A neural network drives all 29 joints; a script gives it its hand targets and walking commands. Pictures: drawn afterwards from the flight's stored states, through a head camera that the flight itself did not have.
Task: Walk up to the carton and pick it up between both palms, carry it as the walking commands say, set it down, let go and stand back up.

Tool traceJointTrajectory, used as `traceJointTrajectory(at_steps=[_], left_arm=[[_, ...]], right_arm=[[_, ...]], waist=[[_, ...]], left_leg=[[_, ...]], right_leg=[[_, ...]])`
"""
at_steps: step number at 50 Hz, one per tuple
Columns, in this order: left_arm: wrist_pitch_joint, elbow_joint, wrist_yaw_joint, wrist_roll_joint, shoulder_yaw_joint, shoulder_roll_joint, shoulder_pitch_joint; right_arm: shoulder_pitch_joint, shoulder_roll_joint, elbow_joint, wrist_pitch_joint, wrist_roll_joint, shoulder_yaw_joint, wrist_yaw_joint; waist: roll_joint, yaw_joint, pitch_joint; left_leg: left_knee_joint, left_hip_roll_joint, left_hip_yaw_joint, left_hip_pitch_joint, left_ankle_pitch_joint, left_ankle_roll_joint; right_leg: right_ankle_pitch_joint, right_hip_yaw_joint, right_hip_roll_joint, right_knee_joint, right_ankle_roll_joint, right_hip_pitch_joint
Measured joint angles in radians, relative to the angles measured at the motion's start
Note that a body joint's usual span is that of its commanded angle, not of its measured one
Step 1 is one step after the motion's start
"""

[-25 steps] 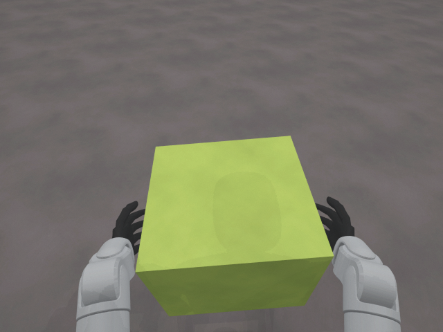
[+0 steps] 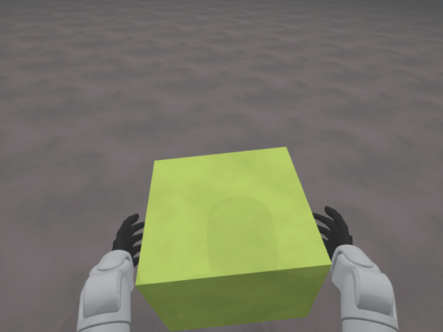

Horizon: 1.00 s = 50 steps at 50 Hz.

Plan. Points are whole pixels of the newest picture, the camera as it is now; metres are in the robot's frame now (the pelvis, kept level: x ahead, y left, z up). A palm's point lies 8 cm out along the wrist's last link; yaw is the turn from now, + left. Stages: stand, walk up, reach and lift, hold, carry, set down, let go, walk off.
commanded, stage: set down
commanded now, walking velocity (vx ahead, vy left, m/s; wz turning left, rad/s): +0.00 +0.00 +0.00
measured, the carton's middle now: (229, 237) +0.33 -0.02 -0.01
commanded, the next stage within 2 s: none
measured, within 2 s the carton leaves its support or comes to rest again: neither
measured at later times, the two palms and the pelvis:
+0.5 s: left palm (130, 266) +0.28 +0.18 -0.02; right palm (321, 259) +0.27 -0.20 -0.01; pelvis +0.00 +0.00 +0.00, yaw +0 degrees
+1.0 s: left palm (147, 273) +0.32 +0.17 -0.12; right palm (308, 267) +0.31 -0.21 -0.11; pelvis -0.01 -0.02 -0.02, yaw +1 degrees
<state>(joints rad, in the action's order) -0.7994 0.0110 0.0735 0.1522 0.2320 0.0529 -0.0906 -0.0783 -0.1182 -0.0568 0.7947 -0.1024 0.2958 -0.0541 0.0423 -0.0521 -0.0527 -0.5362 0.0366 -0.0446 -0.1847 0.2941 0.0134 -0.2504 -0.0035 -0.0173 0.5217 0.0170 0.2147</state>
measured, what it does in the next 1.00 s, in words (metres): stands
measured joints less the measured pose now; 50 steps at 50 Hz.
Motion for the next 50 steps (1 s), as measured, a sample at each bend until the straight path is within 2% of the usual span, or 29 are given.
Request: traceJointTrajectory(at_steps=[8,17,25,30,41,50], left_arm=[[0.019,0.043,0.001,0.020,0.003,0.000,-0.015],[0.130,0.116,-0.002,0.018,0.003,0.000,-0.020],[0.241,0.308,-0.002,0.051,0.065,0.000,-0.105],[0.320,0.374,-0.002,0.055,0.095,0.000,-0.135],[0.497,0.414,0.007,0.052,0.118,-0.013,-0.211],[0.585,0.423,0.013,0.026,0.118,-0.048,-0.268]], right_arm=[[-0.021,0.009,0.057,-0.027,-0.019,0.002,-0.012],[-0.016,0.016,0.108,-0.127,-0.023,0.002,-0.017],[-0.109,0.023,0.302,-0.236,-0.068,0.039,-0.024],[-0.143,0.023,0.378,-0.320,-0.075,0.057,-0.026],[-0.200,0.023,0.386,-0.489,-0.075,0.065,-0.027],[-0.243,0.017,0.387,-0.590,-0.075,0.060,-0.013]], waist=[[-0.036,0.002,0.098],[-0.047,0.002,0.134],[-0.042,0.002,0.152],[-0.040,0.002,0.153],[-0.037,0.003,0.153],[-0.024,0.006,0.129]], left_leg=[[0.017,0.000,0.008,0.000,-0.018,-0.004],[0.018,0.000,0.010,0.000,-0.014,-0.005],[0.019,-0.001,0.011,-0.017,-0.012,-0.005],[0.019,-0.001,0.011,-0.090,-0.021,-0.002],[-0.017,-0.001,0.011,-0.351,-0.043,0.005],[-0.097,-0.002,0.011,-0.586,-0.042,0.005]], right_leg=[[0.025,0.008,0.001,-0.036,-0.002,-0.012],[0.019,0.010,0.001,-0.036,-0.002,-0.013],[0.015,0.009,0.001,-0.029,-0.006,0.008],[0.014,0.009,0.001,-0.011,-0.010,0.090],[0.013,0.005,0.001,0.068,-0.021,0.373],[0.015,-0.002,0.001,0.144,-0.020,0.608]])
